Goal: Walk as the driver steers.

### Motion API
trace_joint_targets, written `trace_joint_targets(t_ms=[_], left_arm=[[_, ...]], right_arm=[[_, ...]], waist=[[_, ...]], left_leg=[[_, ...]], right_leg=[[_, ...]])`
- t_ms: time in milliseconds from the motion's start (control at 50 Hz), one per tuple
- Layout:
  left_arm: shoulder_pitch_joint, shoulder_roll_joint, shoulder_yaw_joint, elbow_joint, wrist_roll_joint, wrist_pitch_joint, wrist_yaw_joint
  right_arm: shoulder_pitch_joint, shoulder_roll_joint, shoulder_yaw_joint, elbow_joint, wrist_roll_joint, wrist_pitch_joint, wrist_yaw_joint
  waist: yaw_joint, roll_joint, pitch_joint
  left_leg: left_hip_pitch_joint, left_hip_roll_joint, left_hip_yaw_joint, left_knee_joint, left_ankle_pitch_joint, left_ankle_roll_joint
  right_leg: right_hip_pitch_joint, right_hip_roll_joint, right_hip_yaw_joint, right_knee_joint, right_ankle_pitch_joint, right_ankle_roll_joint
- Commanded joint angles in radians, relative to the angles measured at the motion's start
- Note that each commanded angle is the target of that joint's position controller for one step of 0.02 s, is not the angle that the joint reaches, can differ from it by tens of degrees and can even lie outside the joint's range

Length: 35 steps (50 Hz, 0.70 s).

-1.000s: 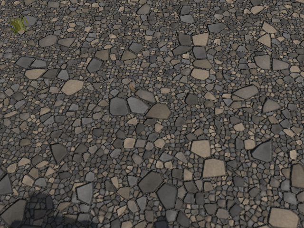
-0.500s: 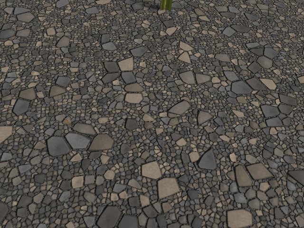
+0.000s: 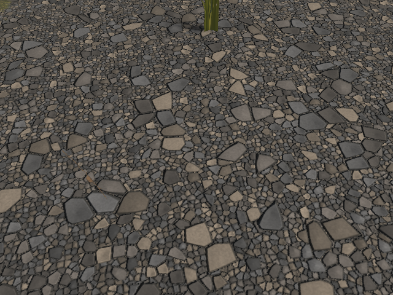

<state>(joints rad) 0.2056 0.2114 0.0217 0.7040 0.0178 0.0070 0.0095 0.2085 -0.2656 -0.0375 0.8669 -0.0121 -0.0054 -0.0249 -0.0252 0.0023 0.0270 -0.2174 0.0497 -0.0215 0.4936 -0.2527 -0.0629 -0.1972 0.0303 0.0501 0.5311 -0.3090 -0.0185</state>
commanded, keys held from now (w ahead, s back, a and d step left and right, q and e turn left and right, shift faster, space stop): no key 1.00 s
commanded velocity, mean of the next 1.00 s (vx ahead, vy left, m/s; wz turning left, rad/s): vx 0.00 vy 0.00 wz -0.01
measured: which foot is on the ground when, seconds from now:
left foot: down 0.00-1.00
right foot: down 0.00-1.00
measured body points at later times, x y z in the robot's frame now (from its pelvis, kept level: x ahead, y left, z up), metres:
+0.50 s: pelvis +0.00 +0.00 +0.00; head +0.01 +0.00 +0.45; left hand +0.08 +0.26 -0.13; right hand +0.05 -0.26 -0.14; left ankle +0.01 +0.16 -0.74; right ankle -0.01 -0.11 -0.74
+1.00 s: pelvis +0.00 +0.01 +0.00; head +0.01 +0.01 +0.45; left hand +0.03 +0.26 -0.15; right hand +0.01 -0.24 -0.15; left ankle +0.01 +0.16 -0.74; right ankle -0.01 -0.11 -0.74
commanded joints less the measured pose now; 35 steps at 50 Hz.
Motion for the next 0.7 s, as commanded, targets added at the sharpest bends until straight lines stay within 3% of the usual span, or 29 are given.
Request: trace_joint_targets(t_ms=[20,260,700], left_arm=[[-0.013,0.12,0.034,-0.049,-0.002,-0.017,0.004],[0.025,0.113,0.035,0.053,-0.009,-0.019,0.01],[0.071,0.103,0.023,0.242,-0.017,-0.016,0.024]], right_arm=[[-0.002,-0.101,-0.023,-0.028,0.002,-0.01,-0.007],[0.018,-0.099,-0.025,0.065,0.008,-0.001,-0.021],[0.058,-0.059,-0.015,0.189,0.011,0.007,-0.031]], waist=[[0.004,-0.022,-0.025],[0.005,-0.013,-0.016],[0.011,-0.003,0.017]], left_leg=[[0.037,0.009,-0.007,-0.041,0.137,0.005],[0.048,0.006,-0.003,-0.047,0.155,0.011],[0.04,-0.012,0.013,-0.069,0.136,0.024]], right_leg=[[-0.041,-0.082,0.091,-0.13,0.174,-0.032],[-0.03,-0.057,0.055,-0.125,0.212,-0.02],[-0.028,-0.037,0.02,-0.14,0.187,-0.005]])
